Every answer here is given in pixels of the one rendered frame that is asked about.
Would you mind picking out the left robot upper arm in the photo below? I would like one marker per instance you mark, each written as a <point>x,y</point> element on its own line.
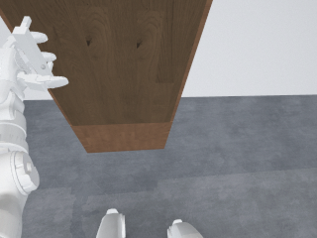
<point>18,177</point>

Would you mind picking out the cupboard door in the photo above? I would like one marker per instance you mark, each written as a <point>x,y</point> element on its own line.
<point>124,60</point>

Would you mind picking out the left robot thigh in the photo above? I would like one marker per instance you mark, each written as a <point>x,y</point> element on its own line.
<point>112,226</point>

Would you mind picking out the left robot forearm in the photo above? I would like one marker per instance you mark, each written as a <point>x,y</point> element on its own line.
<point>13,124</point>

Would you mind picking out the right robot shin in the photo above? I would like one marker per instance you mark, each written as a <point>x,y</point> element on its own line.
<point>177,221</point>

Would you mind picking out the handle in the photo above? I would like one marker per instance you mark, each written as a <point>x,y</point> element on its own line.
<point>30,48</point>

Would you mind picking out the left robot hand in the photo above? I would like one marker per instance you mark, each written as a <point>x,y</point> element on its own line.
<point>12,66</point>

